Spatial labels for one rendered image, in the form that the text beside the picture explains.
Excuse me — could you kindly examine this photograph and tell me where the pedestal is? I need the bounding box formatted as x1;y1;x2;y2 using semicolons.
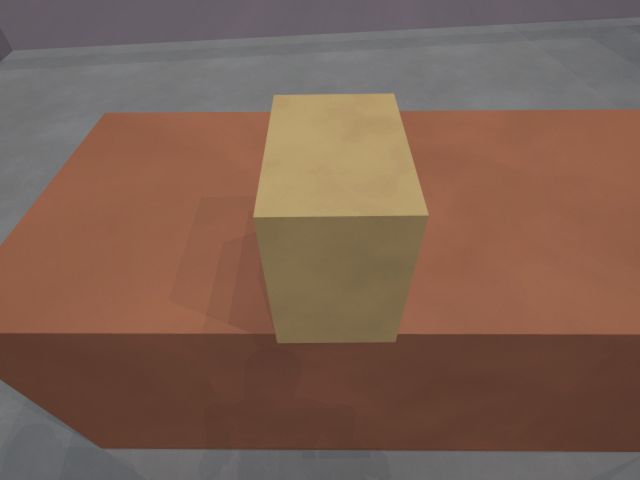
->
0;109;640;452

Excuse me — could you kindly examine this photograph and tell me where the carton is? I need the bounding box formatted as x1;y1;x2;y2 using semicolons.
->
253;94;429;343

